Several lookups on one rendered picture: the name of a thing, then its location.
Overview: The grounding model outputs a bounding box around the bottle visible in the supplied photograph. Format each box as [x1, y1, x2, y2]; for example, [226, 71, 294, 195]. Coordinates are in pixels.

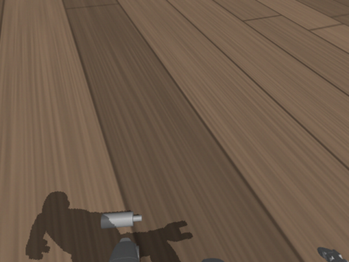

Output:
[101, 211, 142, 229]

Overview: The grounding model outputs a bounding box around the right robot hand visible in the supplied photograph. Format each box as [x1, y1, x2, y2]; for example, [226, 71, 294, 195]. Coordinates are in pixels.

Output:
[317, 247, 348, 262]

